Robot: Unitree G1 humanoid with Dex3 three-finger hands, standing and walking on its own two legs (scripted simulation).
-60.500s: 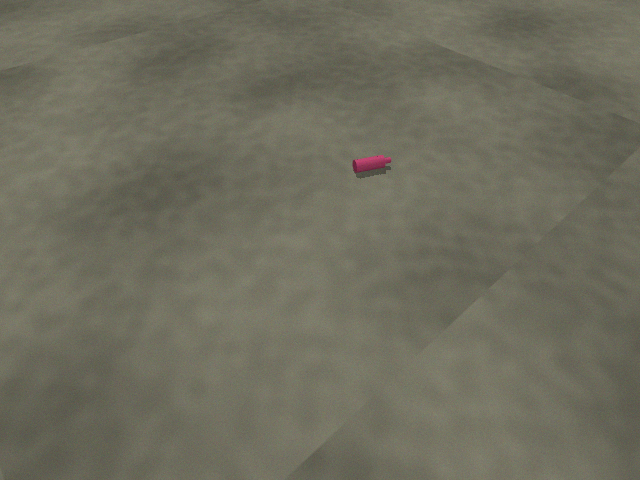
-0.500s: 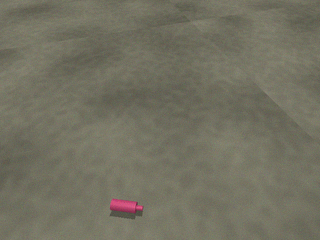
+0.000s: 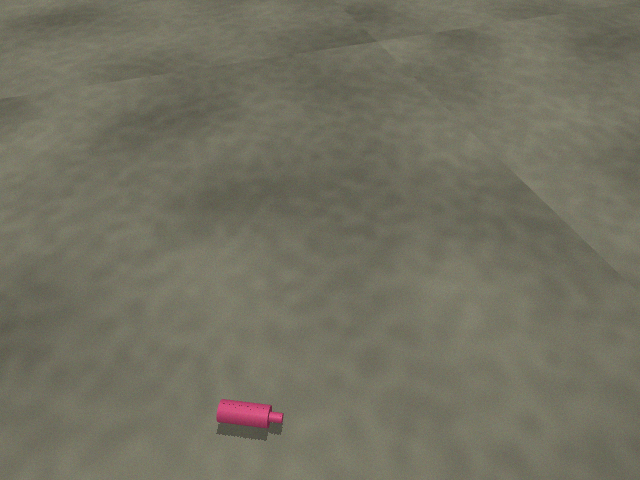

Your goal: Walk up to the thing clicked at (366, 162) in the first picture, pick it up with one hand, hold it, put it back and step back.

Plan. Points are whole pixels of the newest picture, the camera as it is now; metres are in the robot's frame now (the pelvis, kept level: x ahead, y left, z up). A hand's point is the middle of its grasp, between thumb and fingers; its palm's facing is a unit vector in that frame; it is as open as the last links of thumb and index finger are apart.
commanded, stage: stand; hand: left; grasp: from above
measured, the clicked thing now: (251, 414) +0.46 +0.23 -0.75
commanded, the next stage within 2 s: step back in 0.26 s
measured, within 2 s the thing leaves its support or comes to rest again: neither
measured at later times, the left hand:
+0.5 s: hand out of the picture +0.07 +0.29 -0.17, palm faces -0.01 -0.92 -0.38, open 7.4 cm
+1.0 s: hand out of the picture +0.01 +0.32 -0.18, palm faces -0.10 -0.91 -0.39, open 7.3 cm
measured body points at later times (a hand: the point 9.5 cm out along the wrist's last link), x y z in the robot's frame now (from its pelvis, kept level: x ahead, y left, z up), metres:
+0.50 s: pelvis -0.04 +0.03 -0.01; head +0.02 +0.03 +0.43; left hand +0.07 +0.34 -0.14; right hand +0.04 -0.30 -0.14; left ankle -0.05 +0.14 -0.72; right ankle -0.01 -0.12 -0.75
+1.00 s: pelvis -0.12 +0.06 -0.03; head -0.05 +0.06 +0.42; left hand +0.01 +0.37 -0.15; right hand -0.03 -0.25 -0.15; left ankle -0.07 +0.15 -0.75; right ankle -0.15 -0.05 -0.74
